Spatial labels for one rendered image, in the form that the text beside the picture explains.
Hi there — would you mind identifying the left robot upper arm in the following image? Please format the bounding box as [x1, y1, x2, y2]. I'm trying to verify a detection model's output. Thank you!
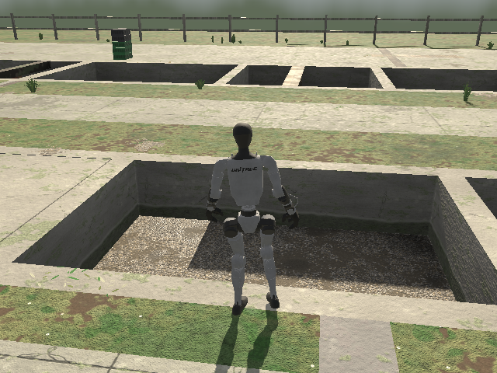
[210, 157, 229, 199]

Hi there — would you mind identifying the robot right forearm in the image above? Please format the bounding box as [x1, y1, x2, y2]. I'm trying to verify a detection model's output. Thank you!
[278, 185, 296, 215]

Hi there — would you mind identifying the robot left forearm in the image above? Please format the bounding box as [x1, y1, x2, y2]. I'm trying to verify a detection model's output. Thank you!
[207, 188, 218, 211]

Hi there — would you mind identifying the robot right shin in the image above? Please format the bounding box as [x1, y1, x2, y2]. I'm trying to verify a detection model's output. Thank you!
[262, 246, 276, 299]

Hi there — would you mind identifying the robot left hand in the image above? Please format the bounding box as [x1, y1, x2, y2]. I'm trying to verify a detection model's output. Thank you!
[206, 207, 223, 222]

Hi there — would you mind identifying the robot right foot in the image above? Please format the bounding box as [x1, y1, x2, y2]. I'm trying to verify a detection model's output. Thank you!
[266, 292, 280, 309]

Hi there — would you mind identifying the right robot upper arm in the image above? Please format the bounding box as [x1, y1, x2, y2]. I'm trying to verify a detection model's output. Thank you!
[260, 155, 285, 198]

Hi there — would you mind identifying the robot right hand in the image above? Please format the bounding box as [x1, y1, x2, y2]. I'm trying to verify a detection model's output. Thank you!
[282, 210, 300, 230]

